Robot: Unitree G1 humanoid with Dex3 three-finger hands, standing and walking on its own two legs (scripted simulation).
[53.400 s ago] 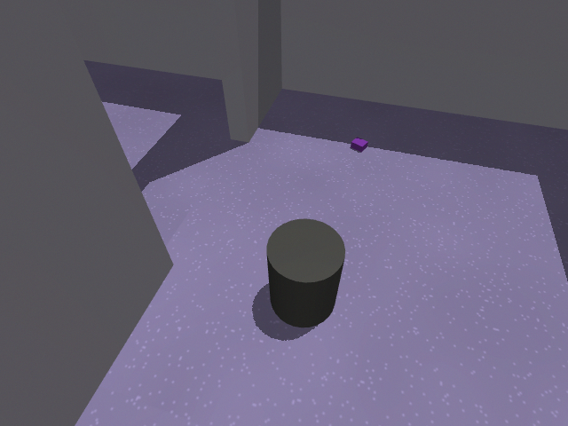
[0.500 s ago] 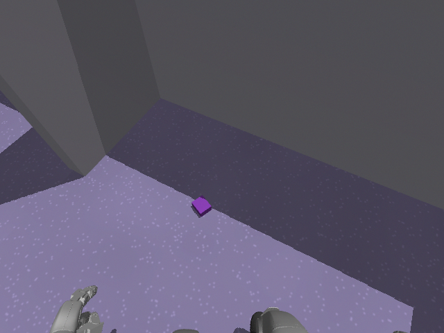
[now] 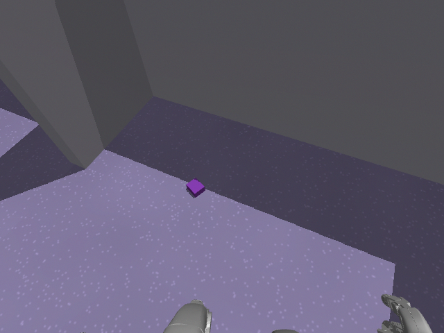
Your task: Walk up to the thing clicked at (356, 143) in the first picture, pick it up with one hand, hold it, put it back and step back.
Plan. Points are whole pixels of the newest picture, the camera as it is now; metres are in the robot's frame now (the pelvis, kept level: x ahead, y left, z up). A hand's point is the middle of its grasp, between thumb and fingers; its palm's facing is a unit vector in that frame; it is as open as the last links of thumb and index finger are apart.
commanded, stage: step back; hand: left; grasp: from above
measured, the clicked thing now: (195, 187) +0.83 +0.21 -0.73
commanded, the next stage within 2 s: stand in 1.76 s
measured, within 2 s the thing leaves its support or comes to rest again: neither
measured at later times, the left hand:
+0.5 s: hand out of the picture -0.07 +0.26 -0.15, palm faces +0.02 -0.94 -0.35, open 7.4 cm
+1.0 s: hand out of the picture -0.19 +0.25 -0.13, palm faces +0.07 -0.91 -0.40, open 7.4 cm
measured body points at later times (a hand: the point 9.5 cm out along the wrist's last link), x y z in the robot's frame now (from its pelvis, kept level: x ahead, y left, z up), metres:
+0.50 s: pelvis -0.16 -0.01 +0.01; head -0.10 +0.02 +0.46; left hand -0.07 +0.31 -0.12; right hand -0.05 -0.32 -0.09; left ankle -0.11 +0.11 -0.72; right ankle -0.21 -0.17 -0.64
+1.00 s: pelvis -0.25 -0.04 +0.01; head -0.23 -0.03 +0.46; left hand -0.20 +0.29 -0.11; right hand -0.19 -0.34 -0.12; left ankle -0.25 +0.09 -0.72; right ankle -0.25 -0.16 -0.71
